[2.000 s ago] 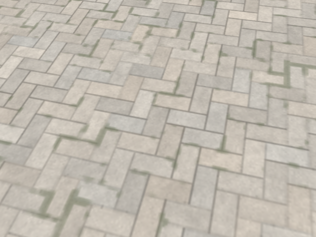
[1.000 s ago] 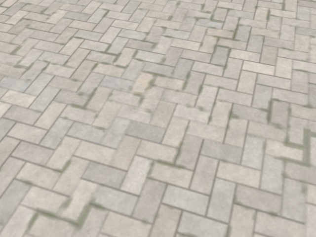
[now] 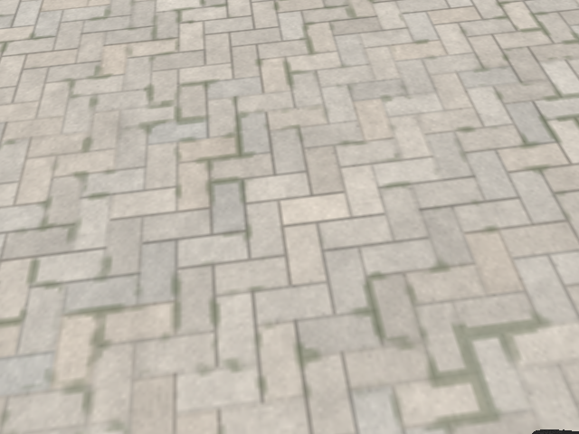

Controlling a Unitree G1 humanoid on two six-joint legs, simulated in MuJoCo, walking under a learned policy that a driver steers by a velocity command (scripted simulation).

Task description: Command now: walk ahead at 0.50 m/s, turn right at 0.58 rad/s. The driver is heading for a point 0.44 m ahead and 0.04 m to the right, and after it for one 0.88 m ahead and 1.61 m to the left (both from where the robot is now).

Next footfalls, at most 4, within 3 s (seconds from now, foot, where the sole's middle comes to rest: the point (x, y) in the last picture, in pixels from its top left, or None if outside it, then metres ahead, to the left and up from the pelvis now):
0.24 left None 0.34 0.14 -0.78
0.72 right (406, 412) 0.51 -0.17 -0.78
1.22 left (297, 298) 0.80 0.08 -0.78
1.70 right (344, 205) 1.12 -0.05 -0.78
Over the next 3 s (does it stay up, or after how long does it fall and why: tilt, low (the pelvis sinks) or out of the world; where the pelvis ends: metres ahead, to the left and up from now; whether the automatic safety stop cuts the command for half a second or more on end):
stays up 1.44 0.47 0.00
